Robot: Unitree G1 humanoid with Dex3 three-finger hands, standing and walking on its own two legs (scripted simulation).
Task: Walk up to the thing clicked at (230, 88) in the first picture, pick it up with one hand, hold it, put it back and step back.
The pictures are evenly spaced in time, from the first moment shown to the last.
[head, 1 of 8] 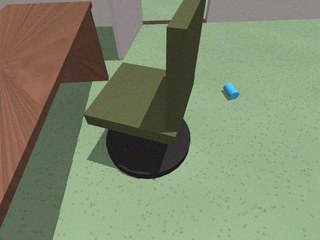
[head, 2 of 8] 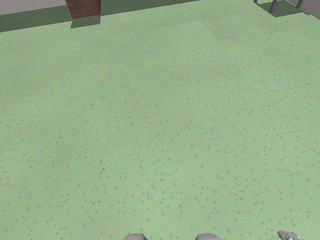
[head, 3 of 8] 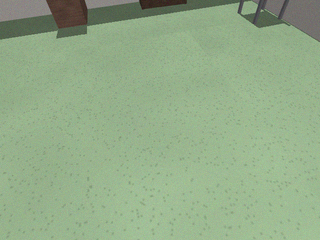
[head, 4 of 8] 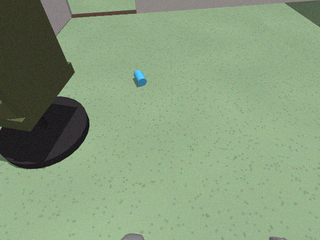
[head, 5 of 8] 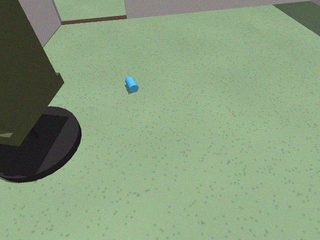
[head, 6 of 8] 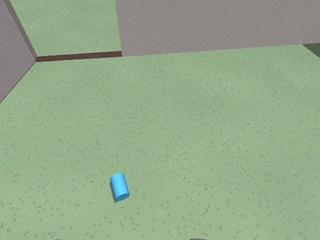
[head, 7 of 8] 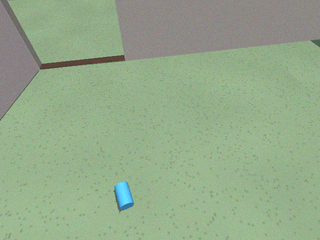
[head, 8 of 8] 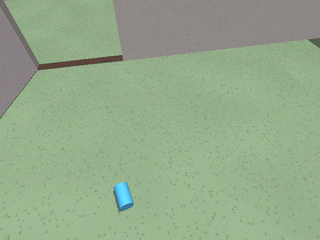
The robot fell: no
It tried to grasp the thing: no
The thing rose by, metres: 0.00
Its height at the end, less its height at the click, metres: +0.00
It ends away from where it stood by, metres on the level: 0.00
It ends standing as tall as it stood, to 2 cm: yes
